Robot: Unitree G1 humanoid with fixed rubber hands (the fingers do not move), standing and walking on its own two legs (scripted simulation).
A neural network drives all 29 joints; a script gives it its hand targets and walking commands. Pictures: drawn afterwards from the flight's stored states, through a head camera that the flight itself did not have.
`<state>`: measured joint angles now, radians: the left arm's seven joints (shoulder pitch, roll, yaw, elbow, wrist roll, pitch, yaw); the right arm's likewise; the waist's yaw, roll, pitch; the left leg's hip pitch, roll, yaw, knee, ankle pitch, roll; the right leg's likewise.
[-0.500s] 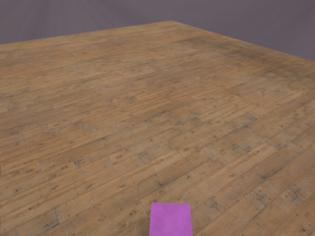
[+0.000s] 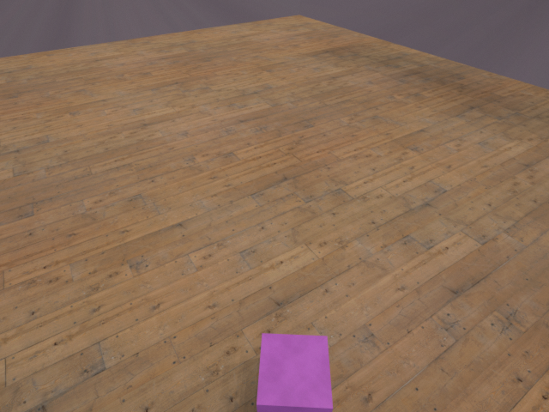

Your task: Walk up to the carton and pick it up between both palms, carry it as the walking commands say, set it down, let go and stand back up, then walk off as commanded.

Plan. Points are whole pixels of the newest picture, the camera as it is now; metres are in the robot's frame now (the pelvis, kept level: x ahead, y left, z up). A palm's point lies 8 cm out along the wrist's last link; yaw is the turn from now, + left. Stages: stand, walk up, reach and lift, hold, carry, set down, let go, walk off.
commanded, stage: stand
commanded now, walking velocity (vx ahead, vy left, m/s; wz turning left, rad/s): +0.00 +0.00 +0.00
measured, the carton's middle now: (293, 379) +0.48 -0.02 -0.69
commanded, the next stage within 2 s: walk off in 0.64 s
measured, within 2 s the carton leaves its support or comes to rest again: neither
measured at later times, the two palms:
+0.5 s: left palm out of the picture +0.05 +0.29 -0.12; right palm out of the picture +0.07 -0.29 -0.11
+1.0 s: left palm out of the picture +0.06 +0.28 -0.13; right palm out of the picture +0.07 -0.27 -0.12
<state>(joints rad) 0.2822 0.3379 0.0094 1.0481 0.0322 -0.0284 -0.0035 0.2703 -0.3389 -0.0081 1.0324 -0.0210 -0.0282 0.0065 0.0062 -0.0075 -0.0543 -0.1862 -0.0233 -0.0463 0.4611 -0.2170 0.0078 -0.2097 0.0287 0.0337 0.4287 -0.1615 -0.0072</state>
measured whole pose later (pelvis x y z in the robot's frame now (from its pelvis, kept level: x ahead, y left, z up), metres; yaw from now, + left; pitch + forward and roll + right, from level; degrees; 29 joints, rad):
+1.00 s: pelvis +0.01 +0.00 +0.00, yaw +1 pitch -3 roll +0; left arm 0.14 0.31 -0.01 1.15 0.01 0.01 0.01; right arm 0.15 -0.29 0.01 1.12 0.00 0.01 -0.01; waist 0.01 -0.01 0.01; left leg -0.15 -0.03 -0.06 0.40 -0.20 0.01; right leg -0.17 0.02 0.03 0.39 -0.16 0.00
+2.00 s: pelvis -0.26 -0.02 +0.00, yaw +0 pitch +0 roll -2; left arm 0.23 0.25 0.11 1.10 0.03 0.10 0.04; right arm 0.23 -0.16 -0.06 1.09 -0.02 0.06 -0.05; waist 0.01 -0.05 0.01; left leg -0.27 0.03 0.02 0.50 -0.23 0.02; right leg -0.45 0.06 0.08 1.20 -0.41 0.06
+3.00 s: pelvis -0.54 -0.04 +0.00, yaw -1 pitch +0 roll -2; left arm 0.20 0.25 0.11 1.07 0.01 0.09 0.04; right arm 0.15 -0.14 -0.05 1.01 -0.02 0.03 -0.05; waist 0.01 -0.04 0.07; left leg -0.29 0.01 0.05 0.50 -0.21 0.06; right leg -0.38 0.03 0.08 1.13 -0.46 0.10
